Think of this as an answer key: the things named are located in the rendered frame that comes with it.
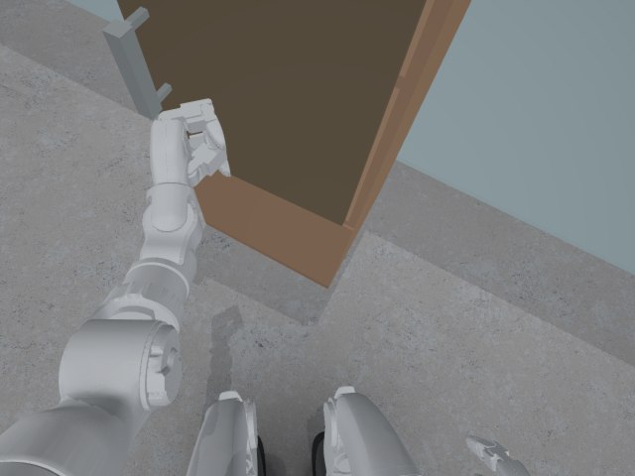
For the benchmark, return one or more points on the handle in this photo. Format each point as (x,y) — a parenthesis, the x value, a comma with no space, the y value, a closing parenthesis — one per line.
(124,45)

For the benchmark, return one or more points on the robot right hand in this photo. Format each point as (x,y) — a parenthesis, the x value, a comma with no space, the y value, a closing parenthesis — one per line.
(496,457)

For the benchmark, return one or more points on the robot right thigh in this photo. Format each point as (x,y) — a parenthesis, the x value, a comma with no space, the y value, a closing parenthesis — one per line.
(373,447)

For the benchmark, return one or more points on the robot left forearm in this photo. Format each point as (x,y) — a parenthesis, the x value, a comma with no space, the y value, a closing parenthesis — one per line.
(159,281)

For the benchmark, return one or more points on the cupboard door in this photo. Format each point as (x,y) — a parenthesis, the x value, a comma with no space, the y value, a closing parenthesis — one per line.
(299,87)

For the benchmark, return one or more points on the right robot shin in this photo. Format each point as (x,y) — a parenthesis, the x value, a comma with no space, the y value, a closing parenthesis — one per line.
(336,462)

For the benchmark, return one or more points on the robot left hand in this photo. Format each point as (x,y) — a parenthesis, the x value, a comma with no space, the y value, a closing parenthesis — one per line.
(171,149)

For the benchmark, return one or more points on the robot left upper arm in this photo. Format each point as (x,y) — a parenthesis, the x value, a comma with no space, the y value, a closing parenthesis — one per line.
(115,373)

